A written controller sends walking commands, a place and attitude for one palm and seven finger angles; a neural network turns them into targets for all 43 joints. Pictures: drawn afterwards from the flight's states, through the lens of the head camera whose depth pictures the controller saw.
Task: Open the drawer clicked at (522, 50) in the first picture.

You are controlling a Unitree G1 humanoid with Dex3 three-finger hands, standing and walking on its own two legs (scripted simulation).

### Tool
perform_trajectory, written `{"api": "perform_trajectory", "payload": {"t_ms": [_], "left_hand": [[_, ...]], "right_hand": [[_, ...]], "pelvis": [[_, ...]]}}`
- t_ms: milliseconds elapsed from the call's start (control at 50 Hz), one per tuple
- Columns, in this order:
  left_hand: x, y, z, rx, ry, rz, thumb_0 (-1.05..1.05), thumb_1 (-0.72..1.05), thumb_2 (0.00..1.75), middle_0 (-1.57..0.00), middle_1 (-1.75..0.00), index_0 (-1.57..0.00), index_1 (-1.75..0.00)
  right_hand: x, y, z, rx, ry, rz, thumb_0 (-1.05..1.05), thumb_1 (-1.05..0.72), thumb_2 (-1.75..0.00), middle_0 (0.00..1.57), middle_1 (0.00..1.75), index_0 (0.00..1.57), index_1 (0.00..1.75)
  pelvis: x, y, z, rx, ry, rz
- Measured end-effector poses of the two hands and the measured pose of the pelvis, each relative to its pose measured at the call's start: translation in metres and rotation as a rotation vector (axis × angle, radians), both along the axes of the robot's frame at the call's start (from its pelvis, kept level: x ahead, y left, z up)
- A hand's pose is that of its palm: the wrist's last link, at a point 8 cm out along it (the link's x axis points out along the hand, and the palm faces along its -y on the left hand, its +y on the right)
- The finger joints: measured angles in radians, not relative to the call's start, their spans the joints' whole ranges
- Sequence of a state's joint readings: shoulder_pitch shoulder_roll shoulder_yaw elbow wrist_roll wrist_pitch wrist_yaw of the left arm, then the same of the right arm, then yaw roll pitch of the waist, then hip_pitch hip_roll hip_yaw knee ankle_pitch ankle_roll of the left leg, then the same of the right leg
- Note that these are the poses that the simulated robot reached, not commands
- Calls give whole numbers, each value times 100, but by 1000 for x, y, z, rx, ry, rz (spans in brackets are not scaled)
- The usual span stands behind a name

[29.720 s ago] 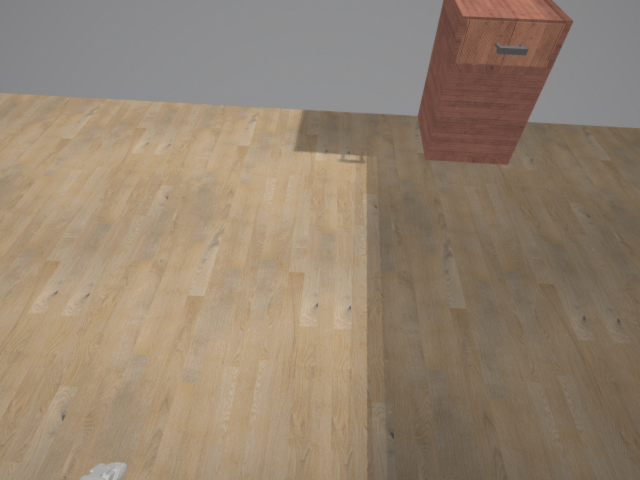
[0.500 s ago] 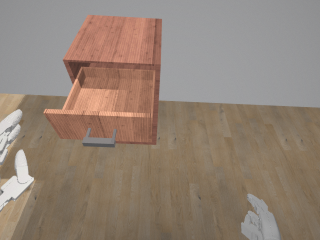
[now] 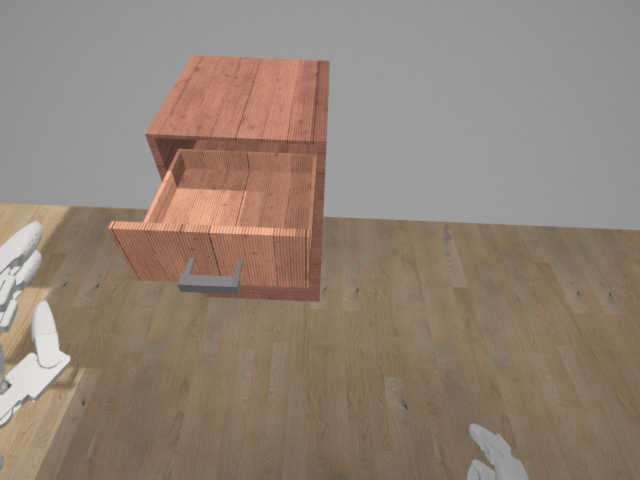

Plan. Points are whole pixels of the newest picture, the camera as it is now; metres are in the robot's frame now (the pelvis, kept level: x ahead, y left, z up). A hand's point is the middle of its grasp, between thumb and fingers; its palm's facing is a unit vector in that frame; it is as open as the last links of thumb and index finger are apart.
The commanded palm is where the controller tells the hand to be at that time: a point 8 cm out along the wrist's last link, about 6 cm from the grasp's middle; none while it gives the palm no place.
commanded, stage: let the arm hang, fingers relaxed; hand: left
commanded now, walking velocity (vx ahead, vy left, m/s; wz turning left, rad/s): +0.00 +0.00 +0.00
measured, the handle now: (212, 274) +0.52 +0.23 -0.16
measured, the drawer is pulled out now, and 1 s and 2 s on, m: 0.30 0.30 0.30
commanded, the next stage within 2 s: look to check the result in 1.12 s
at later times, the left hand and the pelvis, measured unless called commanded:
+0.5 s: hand out of the picture -0.01 +0.20 -0.17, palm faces +0.04 -0.98 -0.21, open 7.1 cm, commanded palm none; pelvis +0.01 +0.01 +0.01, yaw +0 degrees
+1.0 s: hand out of the picture -0.02 +0.15 -0.17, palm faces +0.04 -0.99 -0.14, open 7.4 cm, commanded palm none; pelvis +0.00 +0.00 +0.01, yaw -1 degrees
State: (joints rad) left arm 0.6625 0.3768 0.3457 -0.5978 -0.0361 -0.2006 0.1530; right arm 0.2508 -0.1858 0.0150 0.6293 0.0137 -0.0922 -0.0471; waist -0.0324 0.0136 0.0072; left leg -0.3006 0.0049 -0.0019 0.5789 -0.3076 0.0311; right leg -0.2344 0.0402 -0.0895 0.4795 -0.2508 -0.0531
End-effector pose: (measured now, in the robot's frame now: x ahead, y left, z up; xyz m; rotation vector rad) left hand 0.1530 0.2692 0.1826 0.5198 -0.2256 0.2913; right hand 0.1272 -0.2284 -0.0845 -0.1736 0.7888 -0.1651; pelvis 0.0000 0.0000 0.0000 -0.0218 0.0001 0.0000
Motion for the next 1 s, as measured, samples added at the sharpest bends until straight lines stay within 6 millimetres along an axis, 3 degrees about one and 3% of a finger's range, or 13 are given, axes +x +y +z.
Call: {"api": "perform_trajectory", "payload": {"t_ms": [40,60,100,140,200,240,280,360,480,600,720,1000], "left_hand": [[7,2,-10,4,24,-8,1,89,89,-21,-30,-21,-30],[15,7,-29,-7,85,-5,1,89,89,-21,-30,-21,-30],[29,18,-88,-104,286,45,0,90,90,-20,-30,-20,-30],[32,21,-158,-236,537,118,0,90,90,-20,-30,-20,-30],[4,2,-250,-397,918,176,0,91,90,-19,-30,-19,-30],[-27,-22,-290,-466,1134,167,1,91,90,-19,-30,-19,-30],[-63,-46,-316,-524,1307,148,1,92,89,-19,-30,-19,-30],[-105,-38,-325,-567,1393,253,-4,102,89,-21,-30,-20,-30],[-164,-23,-321,-528,1564,335,-2,98,89,-20,-30,-20,-30],[-197,-24,-315,-514,1654,381,0,94,89,-20,-30,-20,-30],[-201,-37,-315,-528,1660,368,0,92,89,-20,-30,-20,-30],[-174,-71,-323,-572,1591,284,0,91,89,-20,-30,-20,-30]], "right_hand": [[4,-4,-2,-7,6,9,1,-90,-90,20,30,21,30],[5,-6,-8,-5,21,22,1,-90,-90,20,30,21,30],[5,-9,-22,-4,80,33,1,-91,-90,20,30,21,30],[1,-8,-32,-5,140,37,1,-91,-90,20,30,20,30],[-12,-3,-36,-4,213,24,1,-91,-90,20,30,20,30],[-25,1,-35,-3,259,8,1,-91,-90,20,30,20,30],[-41,5,-34,-2,314,-8,1,-91,-90,20,30,20,30],[-75,9,-37,-6,452,-25,1,-92,-90,20,30,20,30],[-116,7,-44,6,587,-59,0,-93,-90,20,30,20,30],[-143,18,-52,49,651,-75,0,-92,-90,20,30,20,30],[-158,33,-58,98,679,-78,0,-91,-90,20,30,20,30],[-168,41,-60,139,672,-108,0,-91,-90,20,30,20,30]], "pelvis": [[3,3,-1,-6,8,6],[4,5,-4,-5,15,13],[5,10,-7,1,22,20],[6,12,-9,12,19,24],[7,12,-8,18,-1,17],[7,11,-5,18,-13,8],[7,10,-1,17,-23,1],[5,7,4,9,-25,7],[5,9,7,8,-29,5],[3,11,8,13,-39,-2],[0,10,9,17,-43,-7],[-1,2,7,22,-41,-13]]}}
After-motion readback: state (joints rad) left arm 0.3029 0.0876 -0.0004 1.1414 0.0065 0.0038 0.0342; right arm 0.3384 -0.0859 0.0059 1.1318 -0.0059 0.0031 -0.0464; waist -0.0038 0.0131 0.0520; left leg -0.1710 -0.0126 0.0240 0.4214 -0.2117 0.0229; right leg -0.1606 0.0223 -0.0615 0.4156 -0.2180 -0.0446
